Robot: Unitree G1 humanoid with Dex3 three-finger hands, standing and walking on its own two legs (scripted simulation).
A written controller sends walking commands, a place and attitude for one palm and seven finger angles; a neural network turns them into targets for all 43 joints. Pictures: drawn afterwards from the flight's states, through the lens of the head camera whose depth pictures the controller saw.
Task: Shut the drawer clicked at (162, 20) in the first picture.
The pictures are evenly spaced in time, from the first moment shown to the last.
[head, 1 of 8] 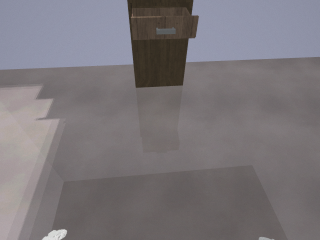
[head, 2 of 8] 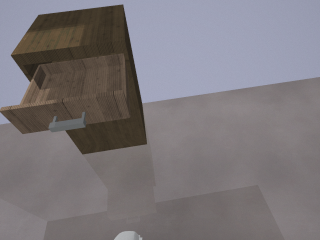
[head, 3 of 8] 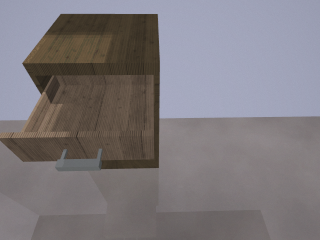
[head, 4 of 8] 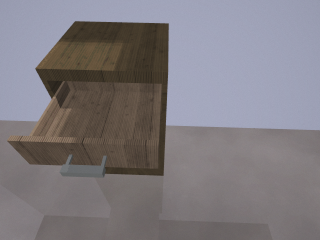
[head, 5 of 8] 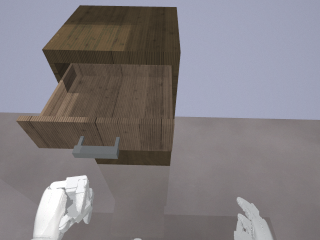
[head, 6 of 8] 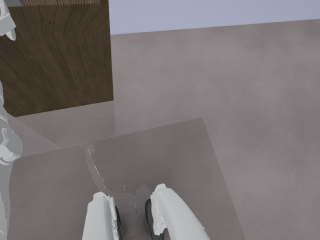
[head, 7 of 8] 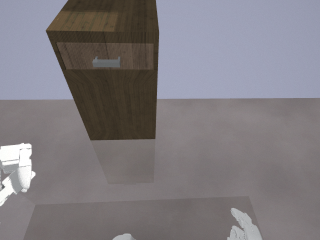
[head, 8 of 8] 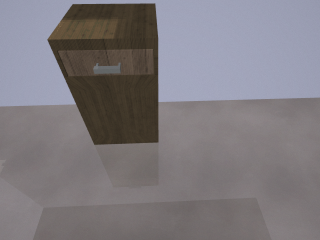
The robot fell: no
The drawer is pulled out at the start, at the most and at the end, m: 0.29 0.29 0.00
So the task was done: yes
